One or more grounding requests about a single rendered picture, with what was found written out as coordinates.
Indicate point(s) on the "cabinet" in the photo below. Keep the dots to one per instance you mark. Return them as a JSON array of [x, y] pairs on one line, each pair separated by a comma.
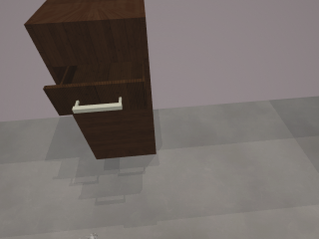
[[90, 32]]

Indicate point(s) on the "handle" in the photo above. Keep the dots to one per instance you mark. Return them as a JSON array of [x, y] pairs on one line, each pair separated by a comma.
[[97, 108]]

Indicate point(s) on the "drawer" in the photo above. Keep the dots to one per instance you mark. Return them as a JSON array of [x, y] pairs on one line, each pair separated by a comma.
[[99, 84]]

